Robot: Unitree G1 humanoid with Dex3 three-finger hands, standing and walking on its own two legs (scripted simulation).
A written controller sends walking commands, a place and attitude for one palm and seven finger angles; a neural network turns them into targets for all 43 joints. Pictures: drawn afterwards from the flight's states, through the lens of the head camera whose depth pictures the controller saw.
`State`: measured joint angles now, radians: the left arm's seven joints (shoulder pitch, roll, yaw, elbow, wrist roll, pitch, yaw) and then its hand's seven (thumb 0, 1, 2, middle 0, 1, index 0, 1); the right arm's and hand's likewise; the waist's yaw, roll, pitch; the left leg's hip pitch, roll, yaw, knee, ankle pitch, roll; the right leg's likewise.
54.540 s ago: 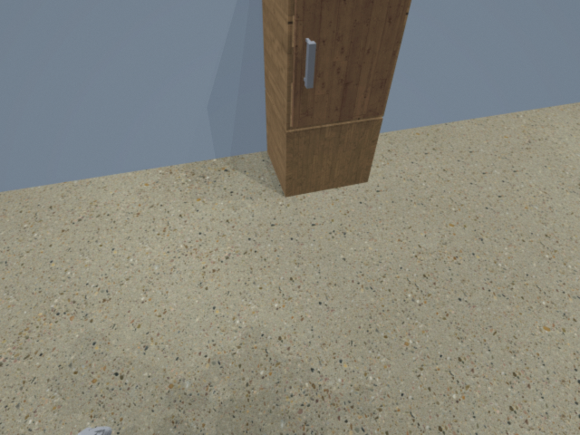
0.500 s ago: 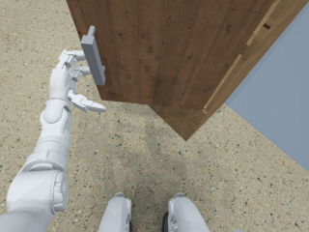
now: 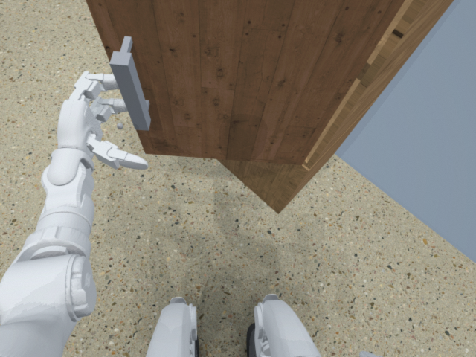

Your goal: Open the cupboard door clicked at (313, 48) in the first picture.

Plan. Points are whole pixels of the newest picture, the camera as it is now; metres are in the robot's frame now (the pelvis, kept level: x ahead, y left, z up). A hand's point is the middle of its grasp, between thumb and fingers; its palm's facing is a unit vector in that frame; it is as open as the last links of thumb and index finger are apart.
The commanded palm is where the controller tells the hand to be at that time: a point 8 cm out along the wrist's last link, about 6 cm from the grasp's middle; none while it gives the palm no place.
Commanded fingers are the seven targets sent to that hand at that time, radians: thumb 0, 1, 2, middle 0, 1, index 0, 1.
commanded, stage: move the hooked fingers beside the handle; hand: left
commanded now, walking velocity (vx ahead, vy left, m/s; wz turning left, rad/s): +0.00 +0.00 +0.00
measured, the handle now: (135, 87) +0.55 +0.16 +0.05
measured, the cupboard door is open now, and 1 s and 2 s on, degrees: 41 41 41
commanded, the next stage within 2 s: slide the fingers in behind the handle in 2.00 s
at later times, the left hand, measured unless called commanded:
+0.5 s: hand (105, 120) +0.49 +0.20 +0.04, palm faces -0.03 -1.00 -0.02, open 14.0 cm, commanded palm +0.47 +0.24 +0.04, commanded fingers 0.00 -0.50 0.30 -0.30 -1.20 -0.30 -1.20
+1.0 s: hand (89, 117) +0.49 +0.23 +0.04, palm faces -0.03 -1.00 -0.01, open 14.0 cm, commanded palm +0.48 +0.27 +0.04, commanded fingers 0.00 -0.50 0.30 -0.30 -1.20 -0.30 -1.20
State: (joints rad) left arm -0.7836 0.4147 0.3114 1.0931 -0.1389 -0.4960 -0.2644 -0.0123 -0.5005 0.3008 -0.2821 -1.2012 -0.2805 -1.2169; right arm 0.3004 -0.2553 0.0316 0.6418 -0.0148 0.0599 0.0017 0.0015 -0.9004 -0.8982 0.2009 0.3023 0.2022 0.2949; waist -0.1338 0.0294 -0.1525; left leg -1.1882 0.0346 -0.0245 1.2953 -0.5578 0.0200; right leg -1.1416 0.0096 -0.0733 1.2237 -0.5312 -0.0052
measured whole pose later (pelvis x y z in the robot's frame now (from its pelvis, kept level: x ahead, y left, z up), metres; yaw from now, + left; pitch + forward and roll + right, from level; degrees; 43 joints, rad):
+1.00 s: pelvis -0.01 +0.00 -0.01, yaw -2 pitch +27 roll -5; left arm -0.83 0.59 0.45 1.13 -0.13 -0.42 -0.39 -0.01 -0.50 0.30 -0.30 -1.20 -0.30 -1.20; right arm 0.31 -0.28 0.06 0.62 -0.01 0.05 -0.02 0.00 -0.90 -0.90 0.20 0.30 0.20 0.29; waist -0.17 0.03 -0.14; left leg -1.24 0.05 -0.02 1.32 -0.56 0.02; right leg -1.19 0.03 -0.07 1.23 -0.51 0.00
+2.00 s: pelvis -0.01 +0.00 -0.01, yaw -2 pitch +28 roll -5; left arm -0.86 0.62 0.46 1.15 -0.12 -0.40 -0.42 -0.01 -0.50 0.30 -0.30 -1.20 -0.30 -1.20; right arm 0.31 -0.28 0.07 0.61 -0.01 0.06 -0.02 0.00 -0.90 -0.90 0.20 0.30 0.20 0.30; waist -0.17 0.03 -0.14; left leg -1.26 0.05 -0.03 1.34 -0.56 0.02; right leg -1.21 0.03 -0.08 1.24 -0.52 0.00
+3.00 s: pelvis +0.00 +0.00 +0.00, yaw -1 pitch +27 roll -4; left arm -0.83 0.46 0.36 1.10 -0.11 -0.46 -0.27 -0.01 -0.50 0.30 -0.30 -1.20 -0.30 -1.20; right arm 0.33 -0.26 0.04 0.63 -0.02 0.07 0.01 0.00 -0.90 -0.90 0.20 0.30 0.20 0.29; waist -0.17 0.04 -0.15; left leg -1.22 0.04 -0.02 1.31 -0.56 0.02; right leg -1.18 0.02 -0.06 1.23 -0.52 0.00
